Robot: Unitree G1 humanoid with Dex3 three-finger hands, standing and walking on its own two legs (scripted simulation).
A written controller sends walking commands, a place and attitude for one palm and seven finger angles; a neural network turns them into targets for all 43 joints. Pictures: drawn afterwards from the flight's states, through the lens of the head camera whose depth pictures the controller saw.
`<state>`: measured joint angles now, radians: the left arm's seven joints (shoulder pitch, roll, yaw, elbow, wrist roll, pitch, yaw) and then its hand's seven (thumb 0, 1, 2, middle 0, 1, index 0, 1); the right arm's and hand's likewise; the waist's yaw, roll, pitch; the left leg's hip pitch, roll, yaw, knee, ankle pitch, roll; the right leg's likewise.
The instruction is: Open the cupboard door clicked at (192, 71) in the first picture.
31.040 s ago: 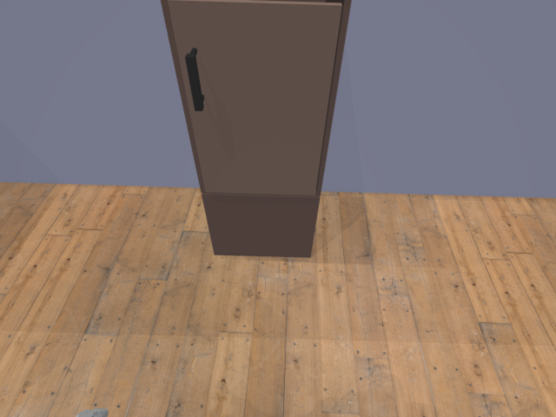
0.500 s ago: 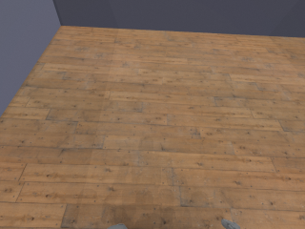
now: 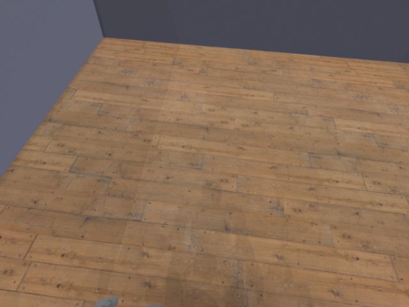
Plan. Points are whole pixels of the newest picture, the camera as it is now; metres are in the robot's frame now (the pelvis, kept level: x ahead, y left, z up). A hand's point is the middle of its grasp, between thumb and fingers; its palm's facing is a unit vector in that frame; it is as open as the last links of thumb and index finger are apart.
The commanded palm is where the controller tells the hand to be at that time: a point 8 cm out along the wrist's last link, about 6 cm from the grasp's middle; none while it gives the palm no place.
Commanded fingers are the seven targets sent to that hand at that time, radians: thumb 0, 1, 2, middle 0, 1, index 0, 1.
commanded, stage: turn to face it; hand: left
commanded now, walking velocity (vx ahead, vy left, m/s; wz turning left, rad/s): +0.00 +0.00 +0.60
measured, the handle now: out of the picture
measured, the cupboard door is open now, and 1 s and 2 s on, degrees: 42 42 42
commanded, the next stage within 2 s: none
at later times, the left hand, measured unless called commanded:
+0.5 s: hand out of the picture +0.09 +0.18 -0.15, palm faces +0.30 -0.91 -0.30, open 7.3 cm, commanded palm none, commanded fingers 0.00 0.90 0.90 -0.20 -0.30 -0.20 -0.30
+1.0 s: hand out of the picture +0.01 +0.19 -0.16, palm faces +0.60 -0.75 -0.27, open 7.4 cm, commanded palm none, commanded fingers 0.00 0.90 0.90 -0.20 -0.30 -0.20 -0.30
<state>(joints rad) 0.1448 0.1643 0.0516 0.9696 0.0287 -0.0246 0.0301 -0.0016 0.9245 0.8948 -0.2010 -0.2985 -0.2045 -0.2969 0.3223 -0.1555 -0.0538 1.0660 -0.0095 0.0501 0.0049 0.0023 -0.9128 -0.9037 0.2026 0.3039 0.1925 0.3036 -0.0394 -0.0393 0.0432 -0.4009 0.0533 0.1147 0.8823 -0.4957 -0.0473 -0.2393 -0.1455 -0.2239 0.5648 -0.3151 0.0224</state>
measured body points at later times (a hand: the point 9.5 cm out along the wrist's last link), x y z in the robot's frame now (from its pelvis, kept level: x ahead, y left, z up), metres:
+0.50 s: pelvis +0.06 -0.04 +0.00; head +0.11 -0.06 +0.45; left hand +0.07 +0.22 -0.12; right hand +0.22 -0.27 -0.16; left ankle +0.00 +0.08 -0.65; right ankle +0.08 -0.14 -0.73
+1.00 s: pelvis +0.07 -0.04 +0.00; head +0.11 -0.01 +0.45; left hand -0.02 +0.23 -0.14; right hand +0.30 -0.19 -0.14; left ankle +0.02 +0.06 -0.73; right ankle +0.16 -0.17 -0.68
